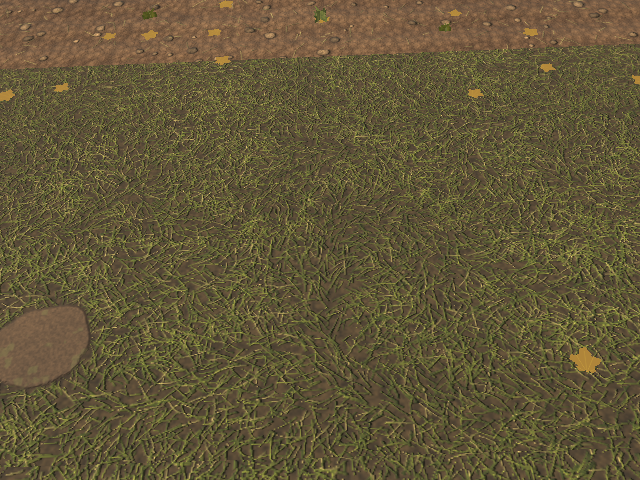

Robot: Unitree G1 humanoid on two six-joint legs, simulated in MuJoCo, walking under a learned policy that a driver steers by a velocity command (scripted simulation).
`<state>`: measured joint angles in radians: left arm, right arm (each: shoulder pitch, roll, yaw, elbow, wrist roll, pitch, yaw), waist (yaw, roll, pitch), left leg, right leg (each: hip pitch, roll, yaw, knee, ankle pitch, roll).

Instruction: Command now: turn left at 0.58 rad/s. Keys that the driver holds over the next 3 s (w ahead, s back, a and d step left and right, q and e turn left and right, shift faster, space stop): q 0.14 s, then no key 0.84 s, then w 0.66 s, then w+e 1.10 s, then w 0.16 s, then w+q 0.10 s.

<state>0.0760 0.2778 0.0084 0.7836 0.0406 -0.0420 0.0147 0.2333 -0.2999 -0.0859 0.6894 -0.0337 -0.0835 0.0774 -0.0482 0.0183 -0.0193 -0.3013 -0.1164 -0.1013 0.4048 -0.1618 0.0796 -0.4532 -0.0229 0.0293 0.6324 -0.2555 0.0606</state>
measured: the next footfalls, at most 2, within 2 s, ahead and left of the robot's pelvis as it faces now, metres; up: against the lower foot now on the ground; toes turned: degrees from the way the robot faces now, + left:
right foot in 0.04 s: +0.08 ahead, -0.12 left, +0.00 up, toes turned +3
left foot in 0.42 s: +0.04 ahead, +0.10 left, +0.00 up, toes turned +14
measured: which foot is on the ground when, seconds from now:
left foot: down 0.00-0.06, up 0.08-0.40, down 0.42-1.00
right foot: up 0.00-0.02, down 0.04-1.00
